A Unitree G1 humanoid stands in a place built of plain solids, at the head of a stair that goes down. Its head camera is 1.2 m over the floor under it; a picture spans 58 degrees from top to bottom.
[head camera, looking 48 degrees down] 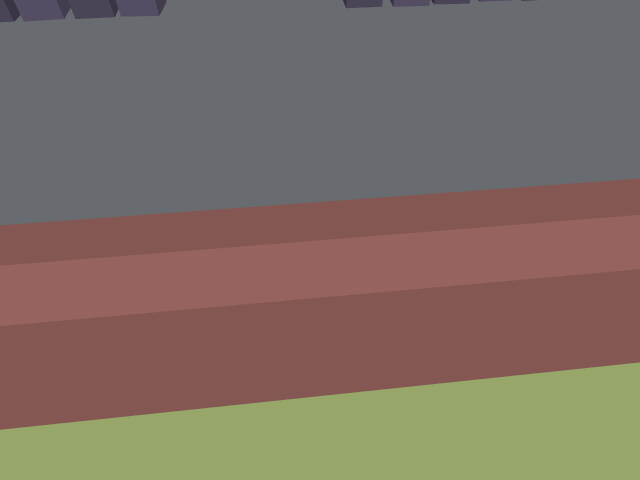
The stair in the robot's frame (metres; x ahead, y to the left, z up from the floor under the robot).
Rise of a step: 0.17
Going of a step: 0.45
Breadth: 7.41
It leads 6 degrees to the left of straight ahead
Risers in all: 4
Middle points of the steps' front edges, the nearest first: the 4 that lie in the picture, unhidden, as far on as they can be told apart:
0.51 -0.16 0.00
0.95 -0.11 -0.17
1.40 -0.06 -0.35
1.85 -0.02 -0.52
